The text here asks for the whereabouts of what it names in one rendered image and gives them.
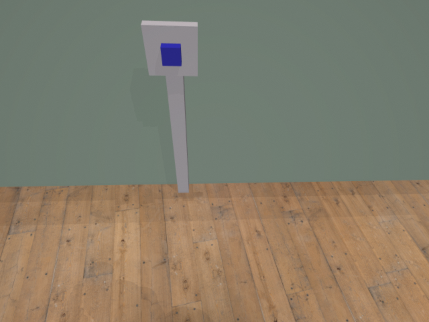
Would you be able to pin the button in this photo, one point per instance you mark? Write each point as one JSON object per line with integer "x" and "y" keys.
{"x": 171, "y": 54}

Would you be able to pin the panel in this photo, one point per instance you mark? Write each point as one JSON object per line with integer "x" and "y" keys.
{"x": 174, "y": 32}

